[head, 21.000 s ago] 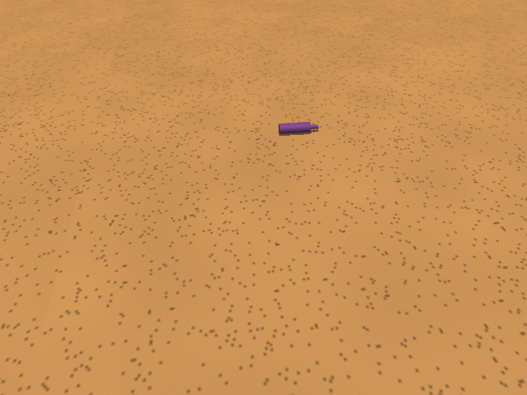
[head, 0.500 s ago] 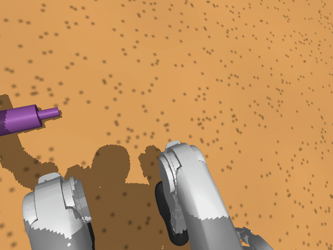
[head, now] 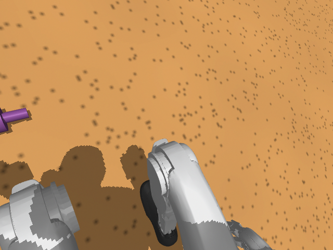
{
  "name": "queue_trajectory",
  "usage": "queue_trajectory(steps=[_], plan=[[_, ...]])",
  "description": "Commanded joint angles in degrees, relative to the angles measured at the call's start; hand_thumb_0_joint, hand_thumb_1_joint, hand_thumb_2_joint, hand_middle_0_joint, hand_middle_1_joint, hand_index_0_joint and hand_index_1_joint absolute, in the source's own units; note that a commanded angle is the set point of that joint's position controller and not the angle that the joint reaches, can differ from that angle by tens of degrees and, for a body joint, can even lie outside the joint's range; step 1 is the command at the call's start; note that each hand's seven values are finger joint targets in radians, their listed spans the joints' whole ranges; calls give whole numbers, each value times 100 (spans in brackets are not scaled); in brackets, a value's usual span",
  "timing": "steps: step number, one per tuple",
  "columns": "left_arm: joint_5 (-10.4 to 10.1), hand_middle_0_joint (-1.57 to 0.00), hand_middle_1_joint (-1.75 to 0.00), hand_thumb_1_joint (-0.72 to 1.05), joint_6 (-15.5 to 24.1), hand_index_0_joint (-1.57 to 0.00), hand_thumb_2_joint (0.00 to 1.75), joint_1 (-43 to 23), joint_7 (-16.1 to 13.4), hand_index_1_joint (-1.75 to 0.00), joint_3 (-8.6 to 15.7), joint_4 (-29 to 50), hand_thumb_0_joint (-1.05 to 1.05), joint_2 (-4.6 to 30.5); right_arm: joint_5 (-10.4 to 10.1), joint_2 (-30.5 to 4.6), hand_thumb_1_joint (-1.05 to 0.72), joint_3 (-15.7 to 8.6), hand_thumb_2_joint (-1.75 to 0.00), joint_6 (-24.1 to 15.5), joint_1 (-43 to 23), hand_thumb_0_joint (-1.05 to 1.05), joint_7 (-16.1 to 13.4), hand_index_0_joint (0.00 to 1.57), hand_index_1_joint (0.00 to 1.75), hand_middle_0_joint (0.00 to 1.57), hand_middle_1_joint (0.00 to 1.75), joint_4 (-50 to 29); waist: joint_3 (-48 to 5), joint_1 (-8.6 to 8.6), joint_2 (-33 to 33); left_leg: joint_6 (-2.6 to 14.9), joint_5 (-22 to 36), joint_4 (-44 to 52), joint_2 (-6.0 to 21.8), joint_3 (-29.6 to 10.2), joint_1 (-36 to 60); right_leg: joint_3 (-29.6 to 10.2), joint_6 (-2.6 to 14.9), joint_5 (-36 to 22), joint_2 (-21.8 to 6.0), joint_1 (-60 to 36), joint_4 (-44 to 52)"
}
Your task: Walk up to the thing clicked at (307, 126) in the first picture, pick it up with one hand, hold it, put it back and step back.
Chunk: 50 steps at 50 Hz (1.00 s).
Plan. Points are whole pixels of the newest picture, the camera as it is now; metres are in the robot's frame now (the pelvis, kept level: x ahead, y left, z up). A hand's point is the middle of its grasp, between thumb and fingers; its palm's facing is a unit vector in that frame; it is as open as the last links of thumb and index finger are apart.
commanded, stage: rest palm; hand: left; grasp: from above
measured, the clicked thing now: out of the picture +0.46 +0.31 -0.27
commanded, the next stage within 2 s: close in 0.34 s
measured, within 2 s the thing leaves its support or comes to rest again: neither
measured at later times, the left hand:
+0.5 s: hand out of the picture +0.44 +0.34 -0.23, palm faces -0.44 -0.15 -0.89, open 14.1 cm
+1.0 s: hand out of the picture +0.44 +0.34 -0.24, palm faces -0.43 -0.14 -0.89, open 11.6 cm
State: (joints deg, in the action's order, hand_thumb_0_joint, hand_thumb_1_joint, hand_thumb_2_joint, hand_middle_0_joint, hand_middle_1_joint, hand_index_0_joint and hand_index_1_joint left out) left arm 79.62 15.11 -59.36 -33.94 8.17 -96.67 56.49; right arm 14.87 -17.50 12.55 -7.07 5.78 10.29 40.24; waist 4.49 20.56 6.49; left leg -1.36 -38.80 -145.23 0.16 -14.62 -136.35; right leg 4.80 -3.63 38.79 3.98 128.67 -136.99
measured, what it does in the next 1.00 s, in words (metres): stands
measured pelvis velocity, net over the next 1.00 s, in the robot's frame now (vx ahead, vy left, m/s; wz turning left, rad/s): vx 0.00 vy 0.00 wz -0.03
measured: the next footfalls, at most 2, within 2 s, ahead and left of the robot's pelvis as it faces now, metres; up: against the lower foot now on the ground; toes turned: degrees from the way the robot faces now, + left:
none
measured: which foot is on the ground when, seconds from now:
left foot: down 0.00-1.00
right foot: down 0.00-1.00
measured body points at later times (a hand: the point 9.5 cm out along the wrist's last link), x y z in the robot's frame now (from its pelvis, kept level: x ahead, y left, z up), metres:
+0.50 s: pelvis +0.00 +0.00 +0.00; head +0.26 +0.13 +0.34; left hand +0.46 +0.34 -0.18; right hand +0.07 -0.26 -0.06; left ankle +0.07 +0.13 -0.27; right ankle +0.11 -0.14 -0.27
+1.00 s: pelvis +0.00 +0.00 +0.00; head +0.26 +0.14 +0.34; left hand +0.46 +0.35 -0.19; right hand +0.06 -0.25 -0.06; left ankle +0.07 +0.13 -0.27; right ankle +0.11 -0.14 -0.27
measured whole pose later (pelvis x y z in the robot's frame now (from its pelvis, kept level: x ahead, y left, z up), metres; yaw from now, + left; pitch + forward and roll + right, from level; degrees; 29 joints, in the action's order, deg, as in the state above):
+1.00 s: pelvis +0.00 +0.00 +0.00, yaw -2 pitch +27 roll -15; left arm 75.4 14.6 -58.3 -33.3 7.9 -97.9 59.8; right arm 16.2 -18.7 16.1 -11.3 4.9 13.5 38.5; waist 8.1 21.0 7.8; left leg -1.2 -40.0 -147.3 0.3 -16.8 -135.6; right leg 6.5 -4.1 38.8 4.5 127.3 -137.2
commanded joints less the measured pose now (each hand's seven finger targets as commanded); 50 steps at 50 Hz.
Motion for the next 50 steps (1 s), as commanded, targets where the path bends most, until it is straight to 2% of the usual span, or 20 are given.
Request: queue_trajectory(steps=[1, 5, 6, 9, 12, 14, 15, 16, 19, 20, 22, 27, 31, 34, 36, 37, 40, 44, 47, 50], plan=[[-337, -6, -101, -53, -216, -6, 99, -1375, -134, -101, 54, 605, 0, 1398, -42, -1757, -90, -486, -90, -109, 890, 0, -4, 20, 30, 20, 30, 11, -3469, -15, -3025, 171, 824, 1544, 126, 784, 3110, 934, 479, -1242, 122, -1429, 1078], [-470, -6, -100, -54, -250, -6, 98, -1370, 110, -100, 145, 843, 0, 1549, -37, -1830, -90, -492, -90, -182, 995, 0, 38, 20, 30, 20, 30, -81, -3570, 58, -2910, 206, 1053, 1373, 131, 790, 3096, 899, 458, -1485, 116, -1690, 1084], [-528, -7, -100, -53, -254, -6, 98, -1165, 143, -100, 297, 786, 0, 1707, -50, -1846, -90, -516, -90, -177, 1066, 0, 40, 20, 30, 20, 30, -20, -3559, 2, -2806, 223, 1058, 1353, 146, 798, 3048, 877, 442, -1480, 122, -1811, 1146], [-681, -6, -99, -55, -152, -5, 100, -1134, 275, -100, 104, 934, 0, 1370, -74, -1776, -90, -475, -90, -167, 990, 0, 39, 20, 30, 20, 30, -113, -3615, 27, -2794, 205, 1073, 1425, 146, 762, 3048, 901, 457, -1493, 136, -1933, 1196], [-681, -6, -98, -56, -39, -5, 100, -1055, 374, -99, 105, 995, 0, 1450, -93, -1844, -90, -493, -90, -122, 1051, 0, 31, 20, 30, 20, 30, -94, -3611, 49, -2709, 195, 1115, 1351, 149, 717, 3040, 942, 470, -1498, 144, -1912, 1179], [-651, -7, -98, -56, 63, -5, 102, -1141, 358, -99, 126, 1119, 0, 1485, -71, -1841, -90, -471, -90, -92, 1120, 0, 39, 20, 30, 20, 30, -67, -3643, 98, -2819, 185, 1302, 1341, 165, 701, 3202, 947, 442, -1676, 137, -2040, 1175], [-679, -7, -97, -56, 122, -5, 101, -1190, 369, -98, -54, 1102, 0, 1221, -83, -1819, -90, -442, -90, -91, 1070, 0, 45, 20, 30, 20, 30, -89, -3532, 124, -2806, 159, 1292, 1367, 153, 677, 3201, 986, 464, -1623, 135, -1928, 1164], [-653, -7, -98, -56, 181, -5, 102, -1081, 312, -99, 134, 1074, 0, 1511, -87, -1844, -90, -450, -90, -69, 1061, 0, 40, 20, 30, 20, 30, -22, -3590, 66, -2866, 159, 1293, 1383, 185, 656, 3268, 993, 455, -1633, 154, -1986, 1156], [-474, -7, -99, -55, 313, -6, 104, -1120, 168, -101, 134, 929, 0, 1597, -52, -1862, -90, -401, -90, -33, 991, 0, 52, 20, 30, 20, 30, -61, -3396, 80, -2883, 144, 1129, 1390, 190, 650, 3209, 1029, 469, -1481, 167, -1843, 1129], [-453, -7, -98, -55, 345, -5, 104, -1277, 129, -100, -9, 984, 0, 1443, -41, -1849, -90, -381, -90, -46, 933, 0, 62, 20, 30, 20, 30, -110, -3295, 125, -2862, 144, 1006, 1373, 179, 660, 3152, 1037, 474, -1384, 159, -1757, 1136], [-388, -8, -99, -56, 372, -5, 107, -1264, -23, -102, 117, 935, 0, 1598, -9, -1870, -90, -374, -90, -66, 925, 0, 72, 20, 30, 20, 30, -62, -3325, 108, -2930, 143, 1018, 1386, 201, 652, 3265, 1043, 452, -1416, 173, -1767, 1131], [-260, -21, -101, -29, 249, -22, 98, -1286, -273, -100, -121, 578, 0, 1387, 57, -1889, -89, -314, -90, -160, 786, 0, 120, 20, 30, 20, 30, -41, -3144, 193, -2971, 136, 882, 1408, 201, 642, 3221, 1087, 445, -1331, 194, -1589, 1073], [-236, -21, -98, -27, 124, -23, 88, -1366, -409, -95, -91, 546, 0, 1525, 67, -1948, -89, -282, -90, -237, 717, 0, 132, 20, 30, 20, 30, -46, -3212, 133, -3043, 115, 827, 1492, 208, 587, 3241, 1104, 467, -1281, 200, -1577, 1057], [-303, -22, -98, -24, 7, -25, 86, -1360, -378, -95, -135, 453, 0, 1388, 75, -1990, -89, -300, -90, -350, 714, 0, 199, 20, 30, 20, 30, -66, -3150, 222, -3003, 109, 1017, 1363, 220, 568, 3292, 1107, 427, -1469, 171, -1562, 924], [-355, -25, -97, -22, -8, -27, 85, -1412, -405, -94, -7, 465, 0, 1609, 64, -2014, -89, -284, -90, -382, 720, 0, 187, 20, 30, 20, 30, -82, -3202, 212, -2965, 136, 959, 1381, 219, 586, 3154, 1079, 428, -1436, 197, -1704, 1063], [-327, -25, -96, -21, -49, -28, 82, -1411, -359, -93, -165, 397, 0, 1462, 59, -1978, -89, -246, -90, -408, 696, 0, 203, 20, 30, 20, 30, -123, -3118, 243, -2996, 151, 900, 1350, 209, 617, 3093, 1053, 429, -1404, 192, -1691, 1076], [-464, -27, -94, -17, -58, -31, 78, -1399, -297, -90, -134, 402, 0, 1501, 52, -2026, -89, -215, -90, -445, 722, 0, 226, 20, 30, 20, 30, -112, -3127, 252, -2989, 125, 966, 1393, 222, 528, 3129, 1108, 426, -1425, 169, -1669, 992], [-445, -32, -91, -12, -55, -36, 76, -1302, -207, -87, 124, 507, 0, 1795, 53, -2039, -89, -252, -90, -449, 782, 0, 245, 20, 30, 20, 30, -113, -3189, 182, -3126, 85, 1013, 1427, 245, 478, 3279, 1111, 447, -1413, 170, -1660, 934], [-508, -34, -89, -10, 0, -37, 74, -1331, -105, -85, -87, 582, 0, 1463, 78, -2012, -89, -247, -90, -429, 733, 0, 254, 20, 30, 20, 30, -205, -3144, 262, -3104, 91, 990, 1420, 236, 507, 3211, 1123, 435, -1435, 184, -1687, 979], [-505, -36, -85, -9, 39, -39, 72, -1232, -30, -82, -41, 685, 0, 1607, 62, -2036, -89, -256, -90, -424, 844, 0, 266, 20, 30, 20, 30, -162, -3191, 235, -3018, 118, 996, 1366, 224, 533, 3181, 1098, 432, -1451, 189, -1801, 1012]])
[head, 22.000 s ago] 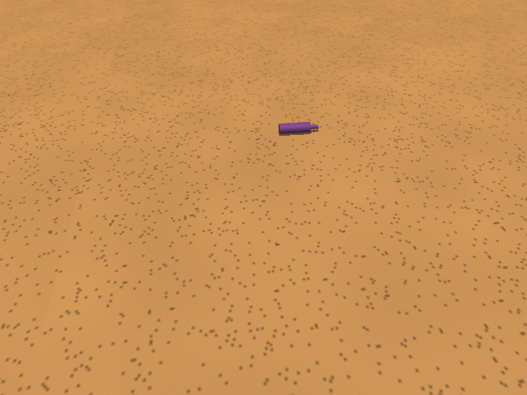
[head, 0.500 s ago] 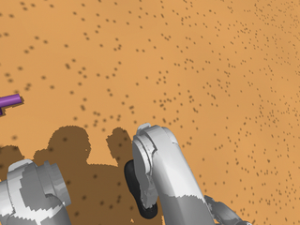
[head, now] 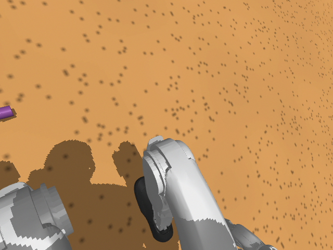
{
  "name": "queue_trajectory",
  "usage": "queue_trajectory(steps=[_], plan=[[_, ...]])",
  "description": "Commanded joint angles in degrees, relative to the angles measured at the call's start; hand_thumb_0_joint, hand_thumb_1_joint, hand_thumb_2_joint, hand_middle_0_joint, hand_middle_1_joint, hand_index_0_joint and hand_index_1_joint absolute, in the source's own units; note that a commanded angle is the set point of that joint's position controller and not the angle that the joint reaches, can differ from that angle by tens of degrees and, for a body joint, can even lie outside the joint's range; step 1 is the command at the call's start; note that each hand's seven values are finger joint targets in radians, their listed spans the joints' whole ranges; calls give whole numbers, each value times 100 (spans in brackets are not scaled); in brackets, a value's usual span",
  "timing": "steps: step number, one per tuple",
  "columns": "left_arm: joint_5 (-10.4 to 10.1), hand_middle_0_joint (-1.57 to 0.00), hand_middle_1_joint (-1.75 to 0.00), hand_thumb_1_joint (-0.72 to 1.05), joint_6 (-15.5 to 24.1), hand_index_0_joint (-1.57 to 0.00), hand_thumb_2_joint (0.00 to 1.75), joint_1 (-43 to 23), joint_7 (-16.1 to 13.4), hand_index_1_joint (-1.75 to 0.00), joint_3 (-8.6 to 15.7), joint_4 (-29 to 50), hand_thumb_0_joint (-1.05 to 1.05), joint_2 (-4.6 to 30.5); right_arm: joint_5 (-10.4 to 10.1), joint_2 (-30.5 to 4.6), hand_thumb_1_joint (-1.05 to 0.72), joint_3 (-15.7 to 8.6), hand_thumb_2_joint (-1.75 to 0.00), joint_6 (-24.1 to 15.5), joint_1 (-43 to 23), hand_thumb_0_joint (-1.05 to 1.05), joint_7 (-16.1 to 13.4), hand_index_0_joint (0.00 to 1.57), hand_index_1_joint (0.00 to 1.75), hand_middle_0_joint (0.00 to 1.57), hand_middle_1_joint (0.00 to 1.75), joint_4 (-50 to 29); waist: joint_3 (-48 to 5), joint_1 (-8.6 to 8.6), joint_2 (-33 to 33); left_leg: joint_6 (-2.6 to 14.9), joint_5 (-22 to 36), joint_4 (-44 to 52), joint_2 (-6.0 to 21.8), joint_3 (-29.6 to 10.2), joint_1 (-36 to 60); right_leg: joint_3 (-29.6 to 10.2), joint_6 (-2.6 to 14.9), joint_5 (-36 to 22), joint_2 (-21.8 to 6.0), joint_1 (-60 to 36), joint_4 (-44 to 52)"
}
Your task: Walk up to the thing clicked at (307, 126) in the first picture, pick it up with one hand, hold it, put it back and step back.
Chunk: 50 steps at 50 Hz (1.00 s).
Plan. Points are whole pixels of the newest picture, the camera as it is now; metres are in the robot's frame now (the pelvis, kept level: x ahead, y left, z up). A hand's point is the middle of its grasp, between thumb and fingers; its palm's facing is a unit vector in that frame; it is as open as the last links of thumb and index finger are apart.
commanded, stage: close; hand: left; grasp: from above
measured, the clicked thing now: out of the picture +0.45 +0.33 -0.26
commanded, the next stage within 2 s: settle in 1.10 s
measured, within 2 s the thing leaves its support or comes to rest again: leaves its support in 1.50 s
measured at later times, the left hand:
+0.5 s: hand out of the picture +0.43 +0.35 -0.23, palm faces -0.42 -0.14 -0.90, open 9.8 cm
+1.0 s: hand out of the picture +0.43 +0.35 -0.23, palm faces -0.42 -0.15 -0.89, open 9.4 cm
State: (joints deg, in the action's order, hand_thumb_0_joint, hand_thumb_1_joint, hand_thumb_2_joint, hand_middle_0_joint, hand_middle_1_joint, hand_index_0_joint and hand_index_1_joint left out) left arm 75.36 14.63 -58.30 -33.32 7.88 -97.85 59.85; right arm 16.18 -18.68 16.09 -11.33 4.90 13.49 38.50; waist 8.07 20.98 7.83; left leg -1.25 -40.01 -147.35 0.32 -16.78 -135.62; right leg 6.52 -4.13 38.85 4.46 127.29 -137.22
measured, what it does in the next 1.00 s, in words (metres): stands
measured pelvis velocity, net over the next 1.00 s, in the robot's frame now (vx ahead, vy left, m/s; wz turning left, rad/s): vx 0.00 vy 0.00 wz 0.00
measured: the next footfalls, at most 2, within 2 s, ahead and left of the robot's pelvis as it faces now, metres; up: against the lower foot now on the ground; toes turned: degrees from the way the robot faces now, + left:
none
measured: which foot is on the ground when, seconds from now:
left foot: down 0.00-1.00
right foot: down 0.00-1.00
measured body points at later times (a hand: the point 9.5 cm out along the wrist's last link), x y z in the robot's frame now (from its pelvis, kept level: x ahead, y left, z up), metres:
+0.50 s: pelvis +0.00 +0.00 +0.00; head +0.25 +0.14 +0.34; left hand +0.45 +0.35 -0.18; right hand +0.07 -0.26 -0.05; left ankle +0.06 +0.13 -0.26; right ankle +0.12 -0.14 -0.26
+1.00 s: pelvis +0.00 +0.00 +0.00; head +0.25 +0.14 +0.34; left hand +0.45 +0.35 -0.18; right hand +0.07 -0.26 -0.05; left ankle +0.06 +0.13 -0.26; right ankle +0.12 -0.14 -0.26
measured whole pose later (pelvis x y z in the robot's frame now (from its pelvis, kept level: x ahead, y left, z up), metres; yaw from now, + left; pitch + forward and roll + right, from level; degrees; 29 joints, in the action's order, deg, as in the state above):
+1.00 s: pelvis +0.00 +0.00 +0.00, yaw +0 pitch +26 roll -15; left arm 74.9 15.5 -58.6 -33.7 6.7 -98.1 60.1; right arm 15.7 -19.9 16.8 -12.2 4.6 13.4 37.4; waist 8.8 21.1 8.1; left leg -1.2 -39.7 -147.0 0.6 -17.0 -135.0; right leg 6.8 -4.3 38.1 4.4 126.7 -136.6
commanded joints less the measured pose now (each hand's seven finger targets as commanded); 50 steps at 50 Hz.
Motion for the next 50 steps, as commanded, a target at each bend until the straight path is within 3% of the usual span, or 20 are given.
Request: queue_trajectory(steps=[1, 6, 7, 11, 13, 17, 18, 19, 23, 26, 29, 30, 33, 35, 38, 42, 44, 45, 46, 50], plan=[[-80, -37, -85, -7, 109, -41, 71, -1268, -93, -81, 45, 845, 0, 1331, -78, -1914, -89, -627, -90, 17, 950, 0, -65, 20, 30, 20, 30, 56, -3592, 149, -3216, 109, 1204, 1585, 215, 765, 3112, 917, 482, -1511, 155, -1762, 1081], [-127, -42, -82, -2, 197, -45, 71, -1258, -84, -79, 73, 856, 0, 1311, -83, -1878, -89, -564, -90, 31, 1049, 0, -38, 20, 30, 20, 30, 86, -3517, 223, -2991, 139, 1268, 1473, 219, 757, 3017, 937, 452, -1588, 156, -1780, 1094], [-153, -42, -79, -1, 227, -45, 68, -1194, -120, -76, 145, 863, 0, 1353, -96, -1924, -89, -604, -90, 54, 1031, 0, -60, 20, 30, 20, 30, 77, -3609, 150, -3012, 125, 1309, 1565, 221, 734, 3063, 944, 463, -1592, 155, -1842, 1114], [-53, -47, -78, 5, 270, -50, 68, -1215, -185, -75, 115, 752, 0, 1412, -102, -1882, -89, -564, -90, 86, 904, 0, -92, 20, 30, 20, 30, 40, -3477, 122, -2964, 140, 1021, 1534, 225, 770, 2905, 918, 472, -1356, 163, -1727, 1129], [-39, -47, -78, 8, 293, -51, 64, -1391, -227, -74, -107, 803, 0, 1190, -69, -1875, -89, -530, -90, 65, 852, 0, -89, 20, 30, 20, 30, 17, -3364, 207, -3082, 132, 909, 1577, 219, 758, 2926, 955, 477, -1283, 171, -1618, 1134], [42, -55, -74, 16, 271, -58, 62, -1243, -349, -70, 49, 684, 0, 1438, -75, -1950, -89, -530, -90, 56, 820, 0, -102, 20, 30, 20, 30, 39, -3434, 86, -3136, 85, 1004, 1645, 226, 706, 3049, 995, 487, -1335, 140, -1561, 1006], [113, -56, -74, 18, 240, -59, 62, -1197, -348, -71, -81, 579, 0, 1258, -45, -1919, -89, -539, -90, 35, 856, 0, -76, 20, 30, 20, 30, 39, -3361, 159, -3173, 69, 1065, 1626, 242, 700, 3167, 996, 487, -1386, 150, -1535, 983], [115, -57, -74, 19, 227, -60, 62, -1260, -386, -70, -27, 616, 0, 1303, -10, -1922, -89, -540, -90, 31, 827, 0, -75, 20, 30, 20, 30, 37, -3415, 189, -3115, 91, 1072, 1578, 254, 715, 3108, 991, 476, -1414, 186, -1601, 1026], [50, -62, -71, 25, 149, -65, 60, -1328, -390, -67, -121, 581, 0, 1267, -46, -1956, -89, -536, -90, -54, 748, 0, -66, 20, 30, 20, 30, 17, -3271, 198, -3023, 104, 938, 1547, 239, 735, 2994, 964, 456, -1333, 150, -1535, 1058], [26, -67, -69, 31, 115, -70, 60, -1324, -420, -66, 59, 616, 0, 1460, -55, -2002, -89, -573, -90, -65, 803, 0, -87, 20, 30, 20, 30, 60, -3368, 165, -3053, 104, 932, 1615, 244, 733, 3030, 945, 472, -1315, 156, -1626, 1126], [37, -69, -71, 36, 59, -73, 59, -1380, -402, -67, -93, 661, 0, 1249, -50, -1969, -89, -553, -90, -95, 862, 0, -66, 20, 30, 20, 30, 1, -3445, 234, -3017, 122, 1055, 1546, 238, 760, 3009, 946, 455, -1447, 174, -1693, 1122], [-55, -71, -69, 37, 46, -75, 59, -1438, -386, -65, -134, 651, 0, 1193, -72, -1954, -89, -550, -90, -122, 814, 0, -56, 20, 30, 20, 30, 40, -3417, 219, -2982, 118, 1020, 1514, 234, 747, 2980, 951, 449, -1423, 141, -1645, 1089], [-79, -75, -66, 41, 9, -78, 58, -1358, -366, -63, -10, 569, 0, 1390, -132, -1996, -89, -584, -90, -124, 810, 0, -80, 20, 30, 20, 30, 29, -3349, 168, -2960, 113, 981, 1580, 248, 718, 2944, 948, 460, -1362, 141, -1600, 1100], [-67, -77, -65, 43, 14, -80, 58, -1375, -330, -62, -132, 525, 0, 1203, -100, -1969, -89, -552, -90, -128, 818, 0, -57, 20, 30, 20, 30, -23, -3318, 221, -3067, 100, 958, 1648, 236, 709, 2978, 950, 482, -1331, 140, -1582, 1084], [-121, -79, -64, 47, 19, -83, 55, -1312, -308, -60, 22, 458, 0, 1427, -109, -2001, -89, -544, -90, -122, 835, 0, -65, 20, 30, 20, 30, -7, -3338, 190, -2936, 123, 967, 1579, 240, 726, 2917, 926, 461, -1356, 137, -1664, 1116], [-100, -85, -63, 54, 40, -88, 56, -1291, -242, -60, -135, 542, 0, 1266, -94, -1984, -89, -518, -90, -117, 854, 0, -65, 20, 30, 20, 30, -59, -3382, 240, -3005, 126, 1069, 1553, 237, 740, 3016, 931, 459, -1436, 155, -1708, 1113], [-108, -87, -63, 56, 61, -90, 56, -1345, -233, -60, -46, 579, 0, 1424, -123, -2015, -89, -531, -90, -106, 850, 0, -76, 20, 30, 20, 30, -27, -3381, 198, -3009, 112, 1041, 1603, 243, 701, 3017, 952, 470, -1392, 139, -1656, 1091], [-116, -89, -60, 58, 67, -92, 56, -1308, -201, -58, -133, 547, 0, 1304, -124, -1989, -89, -521, -90, -105, 797, 0, -72, 20, 30, 20, 30, -77, -3350, 189, -2968, 116, 1020, 1571, 237, 711, 2967, 937, 466, -1375, 140, -1623, 1096], [-121, -91, -60, 59, 81, -93, 56, -1306, -209, -57, -59, 568, 0, 1365, -95, -2024, -89, -516, -90, -86, 940, 0, -68, 20, 30, 20, 30, -39, -3366, 256, -3023, 115, 1115, 1602, 238, 715, 3012, 948, 460, -1447, 146, -1745, 1129], [-112, -95, -60, 65, 115, -97, 58, -1187, -177, -58, -35, 447, 0, 1392, -85, -2015, -89, -502, -90, -58, 876, 0, -83, 20, 30, 20, 30, -77, -3260, 201, -2951, 110, 971, 1640, 236, 685, 2947, 965, 471, -1299, 144, -1622, 1105]])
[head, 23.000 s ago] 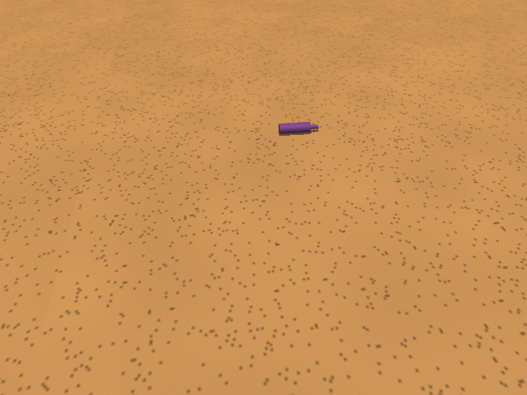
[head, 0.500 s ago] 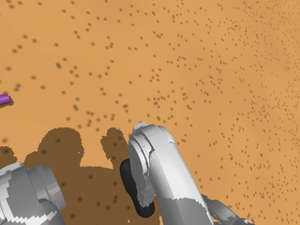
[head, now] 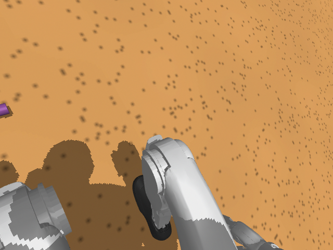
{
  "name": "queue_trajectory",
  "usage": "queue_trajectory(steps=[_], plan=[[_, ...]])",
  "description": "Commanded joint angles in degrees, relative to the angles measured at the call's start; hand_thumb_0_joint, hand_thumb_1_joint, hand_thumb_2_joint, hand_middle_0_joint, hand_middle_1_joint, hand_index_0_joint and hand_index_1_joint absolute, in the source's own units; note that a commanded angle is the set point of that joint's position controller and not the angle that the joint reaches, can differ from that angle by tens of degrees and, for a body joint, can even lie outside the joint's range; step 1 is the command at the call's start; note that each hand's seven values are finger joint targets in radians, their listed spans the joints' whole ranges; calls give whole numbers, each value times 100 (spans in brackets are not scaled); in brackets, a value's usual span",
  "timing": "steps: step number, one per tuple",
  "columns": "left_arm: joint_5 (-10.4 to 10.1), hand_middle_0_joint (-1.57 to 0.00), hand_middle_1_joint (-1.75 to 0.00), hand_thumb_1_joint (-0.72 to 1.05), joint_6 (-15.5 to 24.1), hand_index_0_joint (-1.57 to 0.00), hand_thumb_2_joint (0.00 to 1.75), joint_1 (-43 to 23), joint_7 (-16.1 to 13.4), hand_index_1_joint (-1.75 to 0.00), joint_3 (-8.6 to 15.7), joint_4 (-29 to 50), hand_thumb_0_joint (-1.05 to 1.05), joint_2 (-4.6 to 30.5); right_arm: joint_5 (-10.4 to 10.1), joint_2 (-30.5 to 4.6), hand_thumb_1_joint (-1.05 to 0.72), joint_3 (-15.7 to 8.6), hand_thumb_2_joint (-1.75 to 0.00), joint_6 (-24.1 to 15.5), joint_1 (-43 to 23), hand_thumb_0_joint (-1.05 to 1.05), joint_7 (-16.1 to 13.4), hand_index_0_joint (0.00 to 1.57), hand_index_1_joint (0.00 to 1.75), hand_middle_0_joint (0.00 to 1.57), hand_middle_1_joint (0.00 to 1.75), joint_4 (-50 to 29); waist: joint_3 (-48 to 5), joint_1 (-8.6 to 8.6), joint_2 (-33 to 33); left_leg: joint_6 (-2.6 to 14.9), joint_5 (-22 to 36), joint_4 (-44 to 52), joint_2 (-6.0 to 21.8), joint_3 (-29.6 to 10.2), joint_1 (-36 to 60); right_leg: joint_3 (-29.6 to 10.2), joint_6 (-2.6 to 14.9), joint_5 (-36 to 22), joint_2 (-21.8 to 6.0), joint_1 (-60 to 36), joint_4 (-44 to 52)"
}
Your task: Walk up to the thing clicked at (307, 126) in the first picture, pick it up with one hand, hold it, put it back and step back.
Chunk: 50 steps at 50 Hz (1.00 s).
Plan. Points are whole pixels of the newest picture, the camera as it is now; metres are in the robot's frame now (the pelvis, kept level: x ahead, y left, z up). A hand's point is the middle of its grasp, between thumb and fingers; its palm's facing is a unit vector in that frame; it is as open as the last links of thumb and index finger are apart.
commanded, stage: close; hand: left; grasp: from above
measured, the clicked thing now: out of the picture +0.45 +0.33 -0.27
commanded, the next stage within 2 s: settle in 0.10 s
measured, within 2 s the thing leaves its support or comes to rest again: leaves its support in 0.50 s
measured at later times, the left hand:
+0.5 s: hand out of the picture +0.44 +0.35 -0.23, palm faces -0.41 -0.15 -0.90, open 9.2 cm
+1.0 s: hand out of the picture +0.43 +0.37 -0.13, palm faces -0.44 -0.11 -0.89, open 9.1 cm
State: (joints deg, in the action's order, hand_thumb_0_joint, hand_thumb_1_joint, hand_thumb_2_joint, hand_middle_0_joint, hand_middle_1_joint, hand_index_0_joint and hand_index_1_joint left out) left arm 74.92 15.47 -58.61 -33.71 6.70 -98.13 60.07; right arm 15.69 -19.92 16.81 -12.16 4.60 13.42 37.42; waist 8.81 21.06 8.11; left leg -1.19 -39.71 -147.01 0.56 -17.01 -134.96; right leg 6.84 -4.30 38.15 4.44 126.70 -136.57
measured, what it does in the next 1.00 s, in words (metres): stands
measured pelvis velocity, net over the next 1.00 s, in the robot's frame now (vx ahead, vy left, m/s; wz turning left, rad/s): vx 0.00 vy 0.00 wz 0.08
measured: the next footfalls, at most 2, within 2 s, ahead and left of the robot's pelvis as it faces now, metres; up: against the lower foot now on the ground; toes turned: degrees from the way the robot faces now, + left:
none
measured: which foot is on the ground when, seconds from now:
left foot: down 0.00-1.00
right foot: down 0.00-1.00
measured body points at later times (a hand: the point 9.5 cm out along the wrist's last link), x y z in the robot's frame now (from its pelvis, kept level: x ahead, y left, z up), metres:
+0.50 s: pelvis +0.00 +0.00 +0.00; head +0.26 +0.14 +0.34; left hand +0.46 +0.36 -0.17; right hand +0.07 -0.26 -0.05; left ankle +0.07 +0.13 -0.26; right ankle +0.12 -0.14 -0.26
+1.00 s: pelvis +0.00 +0.00 +0.03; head +0.22 +0.11 +0.40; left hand +0.45 +0.37 -0.08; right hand +0.11 -0.26 -0.06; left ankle +0.07 +0.13 -0.26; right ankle +0.12 -0.14 -0.26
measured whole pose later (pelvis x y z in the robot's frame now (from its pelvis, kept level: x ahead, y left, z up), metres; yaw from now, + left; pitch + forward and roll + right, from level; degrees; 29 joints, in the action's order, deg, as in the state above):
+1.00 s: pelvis +0.00 +0.00 +0.03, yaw +5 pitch +32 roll -12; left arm 70.9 12.0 -54.3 -15.5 3.9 -76.4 48.0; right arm 8.2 -17.8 7.3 -3.4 7.8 11.1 37.0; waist -0.7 14.3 0.5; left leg -1.0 -37.4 -139.1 -0.5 -12.0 -134.6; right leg 3.9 -3.1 38.7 1.1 126.7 -132.4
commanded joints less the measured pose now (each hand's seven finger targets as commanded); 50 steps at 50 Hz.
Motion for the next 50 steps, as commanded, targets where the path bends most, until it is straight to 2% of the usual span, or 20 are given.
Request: queue_trajectory(steps=[1, 9, 10, 11, 13, 15, 16, 17, 18, 20, 21, 22, 24, 26, 28, 33, 37, 43, 49, 50], plan=[[-62, -96, -60, 66, 47, -98, 56, -1229, -126, -57, 97, 557, 0, 1408, -55, -1870, -89, -566, -90, 26, 916, 0, -68, 20, 30, 20, 30, 39, -3251, 200, -2985, 114, 862, 1559, 207, 724, 2809, 921, 486, -1179, 135, -1517, 1017], [-70, -104, -57, 76, 86, -106, 57, -1252, -129, -55, 91, 614, 0, 1421, -25, -1878, -89, -535, -90, 74, 987, 0, -113, 20, 30, 20, 30, 25, -3392, 228, -2872, 148, 1033, 1493, 206, 747, 2819, 908, 456, -1340, 149, -1674, 1081], [-157, -106, -56, 78, 117, -108, 57, -1333, -151, -54, 62, 707, 0, 1369, -23, -1856, -89, -521, -90, 80, 896, 0, -128, 20, 30, 20, 30, 11, -3446, 173, -2918, 116, 987, 1581, 209, 726, 2845, 922, 478, -1283, 144, -1672, 1101], [-126, -104, -57, 70, 98, -106, 59, -1207, -142, -55, -21, 565, 0, 1303, -32, -1853, -91, -522, -90, 77, 881, 0, -138, 20, 30, 20, 30, 10, -3416, 194, -2963, 109, 988, 1594, 213, 729, 2931, 915, 486, -1297, 157, -1695, 1092], [-89, -105, -55, 68, 54, -107, 60, -1108, -151, -54, 96, 476, 0, 1476, -30, -1889, -91, -525, -90, 92, 984, 0, -158, 20, 30, 20, 30, 38, -3447, 201, -2909, 124, 1008, 1553, 216, 756, 2867, 907, 473, -1339, 172, -1753, 1110], [-101, -105, -53, 68, 35, -107, 57, -1405, -92, -51, 68, 944, 0, 1454, -31, -1839, -91, -543, -90, 89, 1028, 0, -129, 20, 30, 20, 30, 49, -3606, 156, -3210, 104, 1195, 1569, 195, 770, 3024, 892, 493, -1465, 143, -1760, 1058], [-137, -105, -53, 67, -10, -106, 57, -1193, -85, -51, 183, 778, 0, 1548, -42, -1855, -91, -574, -90, 105, 955, 0, -155, 20, 30, 20, 30, 75, -3722, 69, -3178, 101, 1154, 1592, 209, 765, 3052, 896, 503, -1419, 143, -1776, 1096], [-119, -105, -52, 67, -35, -106, 58, -1277, -26, -51, 79, 854, 0, 1488, -68, -1851, -91, -581, -90, 97, 944, 0, -148, 20, 30, 20, 30, 44, -3652, 131, -3192, 108, 1127, 1536, 211, 784, 3014, 880, 501, -1401, 143, -1673, 1067], [-175, -104, -51, 66, -15, -106, 56, -1421, -25, -50, 180, 1205, 0, 1545, -78, -1854, -91, -596, -90, 110, 975, 0, -156, 20, 30, 20, 30, 36, -3835, 64, -3287, 86, 1217, 1601, 204, 770, 3103, 890, 508, -1460, 129, -1766, 1073], [-142, -106, -50, 68, -67, -108, 57, -1404, 36, -49, 102, 1280, 0, 1420, -76, -1803, -91, -634, -90, 113, 960, 0, -139, 20, 30, 20, 30, 41, -3824, 63, -3442, 63, 1222, 1599, 197, 793, 3201, 880, 535, -1444, 117, -1621, 1018], [-165, -107, -51, 68, -92, -108, 58, -1264, 37, -50, 194, 1249, 0, 1457, -102, -1793, -91, -672, -90, 125, 956, 0, -144, 20, 30, 20, 30, 70, -3835, -12, -3456, 69, 1142, 1646, 199, 821, 3154, 859, 538, -1381, 130, -1694, 1079], [-178, -108, -51, 71, -90, -109, 58, -1409, 75, -49, 171, 1423, 0, 1392, -100, -1806, -91, -704, -90, 110, 1000, 0, -126, 20, 30, 20, 30, 61, -3751, 42, -3395, 74, 1125, 1590, 174, 838, 3080, 873, 535, -1377, 113, -1567, 1071], [-234, -110, -48, 72, -128, -111, 58, -1296, 119, -48, 300, 1850, 0, 1404, -140, -1765, -91, -775, -90, 142, 1026, 0, -123, 20, 30, 20, 30, 93, -4102, -171, -3649, 39, 1243, 1723, 155, 857, 3304, 838, 569, -1439, 88, -1700, 1090], [-207, -112, -47, 75, -200, -113, 57, -1136, 268, -47, 221, 1822, 0, 1277, -187, -1759, -91, -878, -90, 171, 1010, 0, -110, 20, 30, 20, 30, 103, -4129, -165, -3664, 27, 1295, 1696, 162, 861, 3403, 824, 583, -1435, 73, -1489, 1060], [-269, -110, -48, 74, -224, -111, 56, -1274, 337, -47, 252, 2380, 0, 1198, -267, -1699, -90, -971, -90, 230, 1021, 0, -109, 20, 30, 20, 30, 89, -4511, -297, -3933, 13, 1402, 1812, 140, 880, 3550, 769, 623, -1502, 51, -1549, 1078], [-363, -118, -47, 84, -392, -119, 57, -1246, 675, -46, 95, 2529, 0, 645, -443, -1551, -90, -1217, -90, 384, 1221, 0, -102, 20, 30, 20, 30, 149, -4457, -335, -3585, 76, 1177, 1947, 83, 967, 3294, 670, 602, -1373, -1, -1330, 1197], [-470, -118, -47, 84, -455, -119, 55, -1310, 1059, -45, -186, 2664, 0, 203, -606, -1469, -90, -1337, -90, 501, 1328, 0, -113, 20, 30, 20, 30, 144, -4390, -328, -3282, 129, 1096, 2056, 44, 1009, 3184, 582, 621, -1305, -51, -1295, 1343], [-539, -119, -46, 82, -399, -120, 58, -1417, 1485, -45, -135, 3079, 0, 206, -748, -1416, -91, -1455, -90, 740, 1428, 0, -223, 20, 30, 20, 30, 12, -4707, -455, -2932, 163, 1164, 2150, -23, 1072, 3251, 472, 622, -1315, -109, -1478, 1524], [-456, -120, -48, 83, -284, -120, 63, -1455, 1716, -48, -92, 3125, 0, 213, -814, -1343, -91, -1508, -90, 950, 1505, 0, -350, 20, 30, 20, 30, -76, -4658, -493, -2929, 161, 1099, 2322, -69, 1117, 3356, 421, 651, -1168, -151, -1455, 1628], [-478, -119, -48, 82, -259, -119, 62, -1548, 1725, -48, -32, 3283, 0, 358, -833, -1302, -91, -1490, -90, 986, 1472, 0, -375, 20, 30, 20, 30, -96, -4797, -553, -2921, 176, 1027, 2370, -65, 1159, 3360, 382, 647, -1120, -147, -1549, 1664]])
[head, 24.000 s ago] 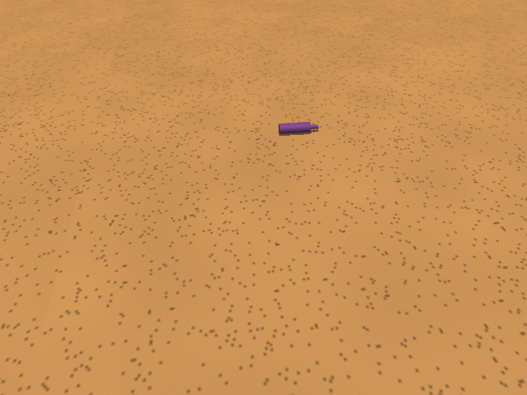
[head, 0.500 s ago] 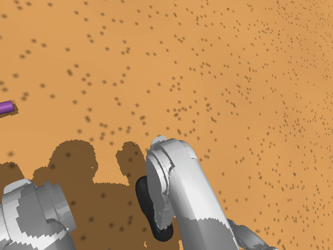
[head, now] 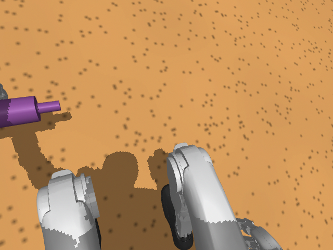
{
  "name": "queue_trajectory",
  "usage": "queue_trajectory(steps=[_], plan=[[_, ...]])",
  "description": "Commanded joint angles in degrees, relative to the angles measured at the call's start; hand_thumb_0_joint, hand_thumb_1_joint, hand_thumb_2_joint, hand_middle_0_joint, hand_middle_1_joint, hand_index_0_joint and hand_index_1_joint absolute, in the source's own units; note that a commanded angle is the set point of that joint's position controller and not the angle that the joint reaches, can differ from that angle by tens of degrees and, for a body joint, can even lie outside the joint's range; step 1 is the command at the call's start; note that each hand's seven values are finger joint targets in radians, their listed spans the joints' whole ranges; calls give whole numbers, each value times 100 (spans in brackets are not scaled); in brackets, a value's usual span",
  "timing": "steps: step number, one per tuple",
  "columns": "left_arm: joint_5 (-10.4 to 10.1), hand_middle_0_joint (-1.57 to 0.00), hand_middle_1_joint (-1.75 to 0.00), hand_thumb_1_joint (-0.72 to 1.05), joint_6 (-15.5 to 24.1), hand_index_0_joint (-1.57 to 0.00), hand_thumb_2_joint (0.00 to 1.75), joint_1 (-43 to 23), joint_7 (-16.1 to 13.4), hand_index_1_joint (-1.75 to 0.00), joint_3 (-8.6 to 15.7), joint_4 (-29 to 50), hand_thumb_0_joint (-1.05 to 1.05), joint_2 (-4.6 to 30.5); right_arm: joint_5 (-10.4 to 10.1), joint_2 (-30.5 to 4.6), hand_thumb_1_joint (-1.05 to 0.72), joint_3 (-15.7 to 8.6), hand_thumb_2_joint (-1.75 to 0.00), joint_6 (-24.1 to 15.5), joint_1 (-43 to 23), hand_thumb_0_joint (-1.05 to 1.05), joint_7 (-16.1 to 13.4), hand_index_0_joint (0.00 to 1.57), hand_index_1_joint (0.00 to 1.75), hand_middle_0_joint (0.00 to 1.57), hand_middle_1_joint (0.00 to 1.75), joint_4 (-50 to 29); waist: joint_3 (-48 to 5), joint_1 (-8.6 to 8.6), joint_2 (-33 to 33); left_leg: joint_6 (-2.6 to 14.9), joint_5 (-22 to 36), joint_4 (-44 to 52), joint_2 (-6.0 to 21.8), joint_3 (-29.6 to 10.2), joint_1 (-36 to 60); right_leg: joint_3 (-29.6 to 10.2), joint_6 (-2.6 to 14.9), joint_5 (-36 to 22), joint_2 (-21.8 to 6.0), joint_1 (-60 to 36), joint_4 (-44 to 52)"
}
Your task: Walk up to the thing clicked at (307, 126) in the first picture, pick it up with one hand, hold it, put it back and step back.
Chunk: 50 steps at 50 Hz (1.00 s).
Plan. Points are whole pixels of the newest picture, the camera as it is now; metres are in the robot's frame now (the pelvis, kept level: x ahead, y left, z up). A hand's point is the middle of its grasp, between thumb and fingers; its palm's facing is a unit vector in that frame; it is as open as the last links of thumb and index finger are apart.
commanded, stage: settle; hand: left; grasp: from above
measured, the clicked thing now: (2, 113) +0.47 +0.31 -0.20
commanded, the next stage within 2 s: lift in 0.14 s
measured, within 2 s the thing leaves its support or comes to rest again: neither
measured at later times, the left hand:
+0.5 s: hand out of the picture +0.44 +0.33 -0.11, palm faces -0.45 -0.09 -0.89, open 9.2 cm
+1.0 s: hand out of the picture +0.38 +0.33 +0.05, palm faces -0.42 -0.12 -0.90, open 9.2 cm
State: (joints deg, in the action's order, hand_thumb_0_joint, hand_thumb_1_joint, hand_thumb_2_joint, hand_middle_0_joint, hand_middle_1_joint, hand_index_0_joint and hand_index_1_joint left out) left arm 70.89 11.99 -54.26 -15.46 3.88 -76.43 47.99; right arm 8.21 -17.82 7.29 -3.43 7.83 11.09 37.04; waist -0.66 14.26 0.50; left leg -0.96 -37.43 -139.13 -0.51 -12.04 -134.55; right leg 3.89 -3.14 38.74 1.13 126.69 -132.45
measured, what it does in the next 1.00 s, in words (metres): rises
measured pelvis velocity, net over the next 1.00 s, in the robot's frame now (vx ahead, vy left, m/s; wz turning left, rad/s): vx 0.00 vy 0.00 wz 0.11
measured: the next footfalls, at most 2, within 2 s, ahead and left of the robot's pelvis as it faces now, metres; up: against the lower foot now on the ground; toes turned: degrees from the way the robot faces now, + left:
none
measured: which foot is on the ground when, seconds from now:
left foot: down 0.00-1.00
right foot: down 0.00-1.00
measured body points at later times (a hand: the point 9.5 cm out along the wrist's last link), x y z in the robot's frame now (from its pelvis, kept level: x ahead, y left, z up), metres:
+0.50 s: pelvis -0.01 +0.00 +0.03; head +0.22 +0.08 +0.41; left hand +0.46 +0.34 -0.06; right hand +0.05 -0.28 -0.07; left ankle +0.08 +0.13 -0.29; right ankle +0.11 -0.14 -0.29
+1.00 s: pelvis +0.00 +0.00 +0.15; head +0.17 +0.06 +0.56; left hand +0.39 +0.33 +0.10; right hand +0.15 -0.26 +0.03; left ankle +0.08 +0.13 -0.29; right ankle +0.11 -0.14 -0.29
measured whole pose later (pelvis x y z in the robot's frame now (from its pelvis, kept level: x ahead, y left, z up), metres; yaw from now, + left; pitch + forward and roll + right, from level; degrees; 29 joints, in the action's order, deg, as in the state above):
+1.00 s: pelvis +0.00 +0.00 +0.15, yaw +6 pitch +32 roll -7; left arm 58.8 6.6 -31.9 -2.6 -0.1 -44.5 36.4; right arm 0.5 -14.9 -0.4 3.7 8.6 2.7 35.7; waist -10.0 6.7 -2.4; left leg -0.2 -35.0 -111.5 1.1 -5.9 -108.8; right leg 1.0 -3.7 35.9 -0.9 103.9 -107.7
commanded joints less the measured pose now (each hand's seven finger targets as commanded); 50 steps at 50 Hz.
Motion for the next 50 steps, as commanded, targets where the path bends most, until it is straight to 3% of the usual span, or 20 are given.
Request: queue_trajectory(steps=[1, 6, 10, 11, 14, 16, 18, 20, 22, 24, 28, 30, 32, 34, 35, 37, 41, 43, 46, 50], plan=[[-75, -119, -48, 81, 94, -119, 63, -1923, -93, -48, 271, 1064, 0, 1589, -91, -1484, -91, -544, -90, 149, 1158, 0, -175, 20, 30, 20, 30, -52, -3889, 98, -2096, 177, 787, 1550, 47, 728, 3289, 643, 513, -1178, 195, -1619, 1309], [-83, -117, -50, 80, 160, -117, 64, -2036, -39, -51, 317, 1123, 0, 1666, -91, -1470, -91, -548, -90, 243, 1228, 0, -299, 20, 30, 20, 30, -61, -3834, 147, -1970, 216, 698, 1553, 19, 812, 3131, 590, 521, -1048, 175, -1704, 1475], [-119, -117, -51, 80, 177, -117, 68, -1993, -15, -52, 328, 1169, 0, 1653, -111, -1419, -91, -546, -90, 277, 1282, 0, -366, 20, 30, 20, 30, -38, -3919, 92, -1972, 212, 678, 1667, 29, 833, 3239, 562, 512, -1038, 166, -1791, 1520], [-109, -121, -56, 82, 177, -122, 61, -2012, -4, -55, 331, 1208, 0, 1681, -114, -1442, -94, -574, -92, 276, 1288, 0, -381, 20, 30, 20, 30, -46, -3955, 104, -1989, 211, 677, 1664, 27, 823, 3299, 566, 522, -1024, 167, -1758, 1546], [-162, -109, -45, 72, 104, -110, 62, -1825, 51, -45, 347, 1196, 0, 1603, -162, -1440, -89, -631, -89, 311, 1293, 0, -410, 20, 30, 20, 30, -65, -4015, -12, -2137, 173, 608, 1899, 14, 777, 3496, 591, 552, -958, 131, -1644, 1535], [-181, -118, -51, 80, 46, -118, 64, -1832, 131, -51, 286, 1246, 0, 1525, -183, -1442, -92, -674, -91, 326, 1339, 0, -432, 20, 30, 20, 30, -63, -3997, 16, -2118, 174, 547, 1964, 21, 761, 3576, 582, 565, -915, 120, -1602, 1599], [-297, -120, -51, 83, 1, -120, 64, -1909, 196, -51, 442, 1588, 0, 1682, -225, -1481, -92, -754, -91, 353, 1338, 0, -463, 20, 30, 20, 30, -63, -4283, -118, -2219, 175, 564, 2065, 1, 792, 3675, 527, 570, -934, 88, -1658, 1649], [-431, -120, -52, 83, -79, -120, 65, -1693, 319, -52, 326, 1660, 0, 1478, -274, -1372, -92, -790, -91, 372, 1352, 0, -460, 20, 30, 20, 30, -68, -4428, -166, -2164, 207, 622, 2168, 19, 866, 3777, 460, 540, -1031, 97, -1888, 1761], [-440, -119, -53, 85, -123, -120, 62, -1566, 422, -52, 409, 1855, 0, 1588, -330, -1357, -92, -842, -91, 416, 1377, 0, -479, 20, 30, 20, 30, -73, -4492, -228, -2080, 219, 679, 2243, 8, 877, 3792, 419, 547, -1051, 86, -1970, 1815], [-527, -119, -52, 82, -129, -119, 66, -1588, 505, -52, 363, 2242, 0, 1416, -380, -1281, -92, -917, -91, 443, 1370, 0, -491, 20, 30, 20, 30, -82, -4720, -285, -2176, 218, 725, 2408, 25, 874, 4009, 389, 531, -1133, 74, -2073, 1868], [-620, -117, -53, 83, -159, -118, 64, -1267, 656, -52, 340, 2449, 0, 1279, -463, -1246, -91, -1026, -91, 504, 1354, 0, -545, 20, 30, 20, 30, -107, -4508, -318, -1917, 236, 603, 2641, 23, 853, 4068, 330, 537, -994, 50, -2104, 2139], [-692, -116, -54, 81, -160, -117, 66, -1113, 694, -53, 372, 2655, 0, 1251, -495, -1207, -91, -1059, -90, 522, 1337, 0, -572, 20, 30, 20, 30, -148, -4660, -398, -1895, 241, 651, 2759, 19, 849, 4255, 295, 535, -1043, 32, -2286, 2240], [-754, -116, -56, 82, -173, -117, 68, -1024, 776, -55, 223, 2831, 0, 970, -543, -1127, -91, -1066, -90, 532, 1329, 0, -585, 20, 30, 20, 30, -200, -4629, -393, -1930, 235, 629, 3053, 66, 756, 4417, 313, 507, -1104, 38, -2368, 2289], [-842, -116, -57, 82, -220, -117, 69, -800, 801, -56, 316, 2981, 0, 1040, -583, -1141, -91, -1101, -90, 547, 1271, 0, -615, 20, 30, 20, 30, -260, -4572, -481, -1844, 253, 472, 3259, 54, 717, 4481, 300, 503, -992, 35, -2475, 2470], [-876, -115, -58, 82, -236, -117, 69, -737, 836, -56, 193, 3066, 0, 844, -605, -1090, -91, -1094, -90, 550, 1265, 0, -630, 20, 30, 20, 30, -260, -4529, -465, -1819, 248, 449, 3361, 79, 719, 4548, 286, 489, -1009, 42, -2545, 2536], [-934, -116, -59, 84, -271, -117, 68, -519, 883, -58, 231, 3223, 0, 853, -639, -1090, -91, -1142, -90, 557, 1157, 0, -679, 20, 30, 20, 30, -311, -4465, -533, -1784, 260, 225, 3586, 78, 685, 4627, 275, 484, -844, 40, -2630, 2709], [-1123, -114, -61, 84, -343, -116, 65, -223, 1015, -58, 48, 3783, 0, 495, -698, -991, -91, -1167, -90, 562, 1066, 0, -762, 20, 30, 20, 30, -363, -4530, -559, -1724, 245, 501, 3913, 97, 699, 5062, 214, 462, -1061, 24, -3072, 3042], [-1166, -114, -57, 82, -412, -115, 66, 15, 1025, -56, 225, 4008, 0, 699, -745, -995, -91, -1218, -90, 590, 1016, 0, -822, 20, 30, 20, 30, -401, -4727, -692, -1572, 247, 584, 4093, 105, 707, 5385, 194, 453, -1097, 29, -3360, 3267], [-1264, -114, -58, 84, -480, -116, 64, 238, 1054, -56, 118, 4315, 0, 459, -784, -911, -90, -1216, -90, 608, 885, 0, -904, 20, 30, 20, 30, -445, -4474, -675, -1504, 238, 414, 4506, 128, 671, 5595, 175, 430, -1020, 24, -3644, 3564], [-1342, -114, -55, 83, -621, -116, 63, 696, 1077, -53, 105, 4701, 0, 350, -842, -844, -90, -1219, -90, 625, 682, 0, -1025, 20, 30, 20, 30, -506, -4419, -785, -1469, 215, 345, 5051, 167, 674, 6166, 115, 409, -977, 24, -4141, 4042]])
